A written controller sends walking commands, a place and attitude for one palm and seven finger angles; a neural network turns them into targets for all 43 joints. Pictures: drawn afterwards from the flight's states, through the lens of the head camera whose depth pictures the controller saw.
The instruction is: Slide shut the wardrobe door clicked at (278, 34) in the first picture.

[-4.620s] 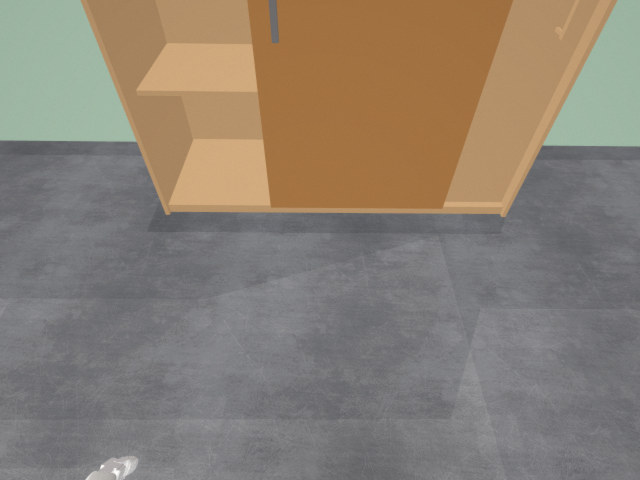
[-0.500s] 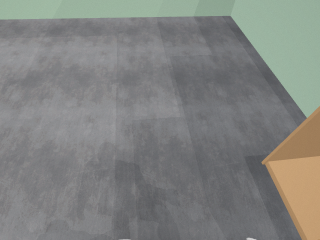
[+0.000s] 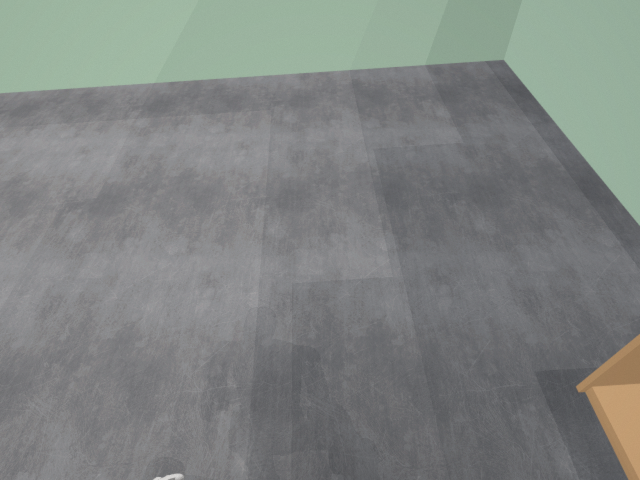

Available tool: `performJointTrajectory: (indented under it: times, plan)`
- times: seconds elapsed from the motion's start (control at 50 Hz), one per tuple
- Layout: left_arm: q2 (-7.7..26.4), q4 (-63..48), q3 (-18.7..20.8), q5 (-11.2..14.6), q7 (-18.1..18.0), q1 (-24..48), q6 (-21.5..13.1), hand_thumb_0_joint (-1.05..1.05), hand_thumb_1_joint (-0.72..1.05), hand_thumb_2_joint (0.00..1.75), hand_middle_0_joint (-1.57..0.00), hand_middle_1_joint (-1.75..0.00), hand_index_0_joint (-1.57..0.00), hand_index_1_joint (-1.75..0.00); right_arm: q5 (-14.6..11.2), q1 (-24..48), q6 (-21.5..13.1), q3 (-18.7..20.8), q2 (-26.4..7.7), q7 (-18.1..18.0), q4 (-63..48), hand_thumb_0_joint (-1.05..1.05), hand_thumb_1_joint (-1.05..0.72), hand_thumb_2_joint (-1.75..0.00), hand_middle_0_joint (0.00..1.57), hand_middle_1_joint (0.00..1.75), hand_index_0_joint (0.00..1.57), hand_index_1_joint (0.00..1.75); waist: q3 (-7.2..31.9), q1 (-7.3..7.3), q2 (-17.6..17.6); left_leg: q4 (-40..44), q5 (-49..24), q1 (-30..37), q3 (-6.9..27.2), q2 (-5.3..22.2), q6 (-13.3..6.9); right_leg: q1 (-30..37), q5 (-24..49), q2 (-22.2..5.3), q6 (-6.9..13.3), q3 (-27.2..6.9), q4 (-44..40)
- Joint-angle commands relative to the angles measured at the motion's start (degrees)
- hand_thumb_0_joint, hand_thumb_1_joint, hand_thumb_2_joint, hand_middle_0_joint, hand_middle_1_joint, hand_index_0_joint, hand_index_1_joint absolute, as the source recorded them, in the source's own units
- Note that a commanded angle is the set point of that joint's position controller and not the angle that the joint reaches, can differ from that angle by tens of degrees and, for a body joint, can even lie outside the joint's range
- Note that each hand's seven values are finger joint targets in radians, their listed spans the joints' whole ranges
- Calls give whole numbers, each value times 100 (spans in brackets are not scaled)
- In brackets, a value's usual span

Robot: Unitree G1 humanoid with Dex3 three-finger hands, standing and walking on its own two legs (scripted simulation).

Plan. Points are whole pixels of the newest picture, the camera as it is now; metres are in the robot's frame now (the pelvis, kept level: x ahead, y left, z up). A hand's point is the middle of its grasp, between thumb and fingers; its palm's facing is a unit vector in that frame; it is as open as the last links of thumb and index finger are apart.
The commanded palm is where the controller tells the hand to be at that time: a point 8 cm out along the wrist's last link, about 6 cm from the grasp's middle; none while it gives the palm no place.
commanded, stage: turn to face it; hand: right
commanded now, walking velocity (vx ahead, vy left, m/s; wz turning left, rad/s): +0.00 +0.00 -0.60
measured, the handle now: out of the picture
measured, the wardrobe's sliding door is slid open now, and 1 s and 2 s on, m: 0.46 0.46 0.46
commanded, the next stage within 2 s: none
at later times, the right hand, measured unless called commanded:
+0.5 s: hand out of the picture +0.16 -0.21 -0.14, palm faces +0.21 +0.95 -0.23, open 7.4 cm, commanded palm none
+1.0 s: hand out of the picture -0.04 -0.15 -0.15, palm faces +0.56 +0.78 -0.28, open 7.4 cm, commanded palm none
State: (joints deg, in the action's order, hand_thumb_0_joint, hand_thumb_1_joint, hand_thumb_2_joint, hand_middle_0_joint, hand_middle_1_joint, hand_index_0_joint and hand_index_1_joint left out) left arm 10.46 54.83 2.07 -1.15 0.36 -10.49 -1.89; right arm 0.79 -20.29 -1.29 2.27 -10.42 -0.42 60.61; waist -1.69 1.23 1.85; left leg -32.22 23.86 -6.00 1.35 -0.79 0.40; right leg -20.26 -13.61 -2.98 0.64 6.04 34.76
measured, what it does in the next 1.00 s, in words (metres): steps on the spot, turning right: left foot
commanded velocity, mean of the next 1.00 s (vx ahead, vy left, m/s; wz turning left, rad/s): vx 0.00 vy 0.00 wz -0.60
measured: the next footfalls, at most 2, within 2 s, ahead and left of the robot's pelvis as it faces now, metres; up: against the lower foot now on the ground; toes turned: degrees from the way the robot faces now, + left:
left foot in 0.56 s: +0.12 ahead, +0.12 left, +0.00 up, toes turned -15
right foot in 1.08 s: +0.00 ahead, -0.09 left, +0.00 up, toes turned -44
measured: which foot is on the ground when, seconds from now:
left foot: up 0.00-0.54, down 0.56-1.00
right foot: down 0.00-0.56, up 0.58-1.00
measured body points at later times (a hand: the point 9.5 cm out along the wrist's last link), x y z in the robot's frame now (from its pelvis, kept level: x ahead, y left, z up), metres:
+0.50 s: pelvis +0.05 +0.01 +0.01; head +0.09 +0.00 +0.46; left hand +0.09 +0.24 -0.14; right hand +0.14 -0.26 -0.12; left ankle +0.09 +0.14 -0.70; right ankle +0.05 -0.09 -0.73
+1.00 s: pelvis +0.05 +0.03 +0.01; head +0.10 +0.01 +0.46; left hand +0.30 +0.20 -0.13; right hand -0.07 -0.19 -0.13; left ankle +0.09 +0.13 -0.73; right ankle -0.03 -0.08 -0.69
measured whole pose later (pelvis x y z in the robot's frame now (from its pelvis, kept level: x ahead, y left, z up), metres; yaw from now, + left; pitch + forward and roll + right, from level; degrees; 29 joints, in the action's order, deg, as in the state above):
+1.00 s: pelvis +0.05 +0.03 +0.01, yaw -34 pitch +1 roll -2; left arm 16.6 52.4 4.7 -0.7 1.4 -5.5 4.9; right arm 1.7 -15.8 1.1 2.1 -12.2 -1.1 52.9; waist -6.3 1.5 0.0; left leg -30.9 18.8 -11.5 -16.4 8.6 0.0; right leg -22.6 -24.1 -3.3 -4.6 4.0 49.2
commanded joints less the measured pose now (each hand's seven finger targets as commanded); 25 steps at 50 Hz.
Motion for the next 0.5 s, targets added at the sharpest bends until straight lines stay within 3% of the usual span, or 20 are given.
performJointTrajectory:
  times: [0.0, 0.02, 0.06, 0.1, 0.12, 0.18, 0.24, 0.32, 0.4, 0.44, 0.48]
  plan:
    - [1117, 201, 145, -20, -171, -1261, -1, 0, 90, 90, -20, -30, -20, -30, 27, -76, -44, 60, -382, -133, -285, 0, -90, -90, 20, 30, 20, 30, 408, -374, -1620, -2916, 1059, -2026, -81, 210, 44, 1808, 2483, -1976, 948, -2538, -1843]
    - [892, 172, 69, 3, -204, -992, -16, 0, 90, 90, -20, -30, -20, -30, 41, 213, -18, 59, -395, -114, -265, 0, -90, -90, 20, 30, 20, 30, -26, -312, -1366, -2955, 697, -2078, -58, 375, 94, 1240, 2652, -1732, 906, -2335, -1904]
    - [737, 123, 20, 20, -209, -692, -20, 0, 90, 90, -20, -30, -20, -30, 27, 503, 31, 97, -396, -51, -322, 0, -90, -90, 20, 30, 20, 30, -290, -197, -1004, -2875, 312, -1984, -102, 539, 193, 786, 2970, -1417, 844, -1866, -1883]
    - [794, 112, 53, 40, -214, -619, 1, 0, 90, 90, -20, -30, -20, -30, 0, 373, 123, 123, -341, -55, -327, 0, -90, -90, 20, 30, 20, 30, 103, -87, -969, -2827, 15, -1868, -147, 470, 279, 885, 3019, -1176, 803, -1566, -1811]
    - [819, 100, 86, 48, -208, -627, 20, 0, 90, 90, -20, -30, -20, -30, 4, 365, 167, 147, -364, -65, -339, 0, -90, -90, 20, 30, 20, 30, 225, -89, -933, -2879, -125, -1931, -158, 463, 310, 975, 2871, -1115, 806, -1572, -1812]
    - [890, 49, 193, 38, -191, -701, 77, 0, 90, 90, -20, -30, -20, -30, 31, 535, 240, 222, -398, -80, -479, 0, -90, -90, 20, 30, 20, 30, 376, -106, -621, -2987, -453, -2248, -124, 468, 405, 1116, 2283, -1049, 817, -1758, -1869]
    - [885, 44, 256, 24, -166, -793, 130, 0, 90, 90, -20, -30, -20, -30, 35, 914, 274, 270, -439, -100, -673, 0, -90, -90, 20, 30, 20, 30, 255, -207, -806, -2843, -524, -2464, -87, 497, 477, 1101, 1809, -981, 829, -2015, -1897]
    - [986, 14, 338, -13, -154, -890, 183, 0, 90, 90, -20, -30, -20, -30, 5, 1398, 278, 274, -447, -109, -969, 0, -90, -90, 20, 30, 20, 30, 172, -324, -803, -2278, -244, -2504, -75, 444, 516, 1154, 1818, -1006, 975, -2402, -1763]
    - [1096, -50, 421, -37, -148, -896, 231, 0, 90, 90, -20, -30, -20, -30, -32, 1616, 244, 257, -409, -122, -1198, 0, -90, -90, 20, 30, 20, 30, 308, -374, -959, -1448, 55, -1975, -80, 237, 445, 1050, 2375, -924, 1009, -2697, -1458]
    - [1166, -138, 455, -34, -141, -811, 251, 0, 90, 90, -20, -30, -20, -30, -64, 1512, 223, 251, -436, -135, -1246, 0, -90, -90, 20, 30, 20, 30, 435, -331, -1083, -1001, 6, -1541, -102, 109, 395, 907, 2700, -850, 978, -2840, -1285]
    - [1193, -217, 491, -11, -122, -645, 266, 0, 90, 90, -20, -30, -20, -30, -82, 1258, 181, 261, -507, -148, -1244, 0, -90, -90, 20, 30, 20, 30, 549, -204, -1066, -180, -495, -964, -146, 48, 373, 697, 2756, -676, 827, -2831, -1023]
